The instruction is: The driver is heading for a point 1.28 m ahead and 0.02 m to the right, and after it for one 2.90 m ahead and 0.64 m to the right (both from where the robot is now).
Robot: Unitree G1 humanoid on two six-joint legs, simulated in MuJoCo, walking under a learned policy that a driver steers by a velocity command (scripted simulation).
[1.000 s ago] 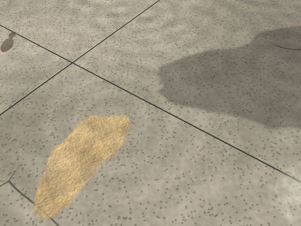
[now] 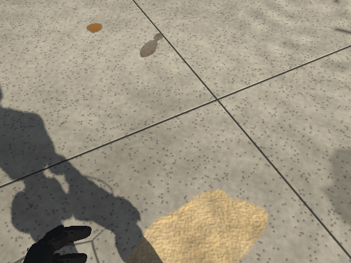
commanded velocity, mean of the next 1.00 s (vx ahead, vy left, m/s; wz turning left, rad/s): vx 0.19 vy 0.00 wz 0.26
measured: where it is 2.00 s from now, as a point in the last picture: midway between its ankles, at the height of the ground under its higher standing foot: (143, 224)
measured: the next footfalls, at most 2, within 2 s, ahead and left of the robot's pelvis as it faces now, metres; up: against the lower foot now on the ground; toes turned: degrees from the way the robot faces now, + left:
left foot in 0.42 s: +0.35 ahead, +0.17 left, +0.00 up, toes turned +13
right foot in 0.78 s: +0.34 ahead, -0.07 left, +0.00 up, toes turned +12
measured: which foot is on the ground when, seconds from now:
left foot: up 0.00-0.40, down 0.42-1.00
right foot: down 0.00-0.42, up 0.44-0.76, down 0.78-1.00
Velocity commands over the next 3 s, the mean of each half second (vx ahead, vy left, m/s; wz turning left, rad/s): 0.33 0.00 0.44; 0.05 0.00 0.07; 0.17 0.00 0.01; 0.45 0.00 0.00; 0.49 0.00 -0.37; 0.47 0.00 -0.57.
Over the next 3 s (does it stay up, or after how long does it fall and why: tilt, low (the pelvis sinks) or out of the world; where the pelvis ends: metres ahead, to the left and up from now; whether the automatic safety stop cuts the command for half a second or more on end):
stays up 1.16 0.11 0.00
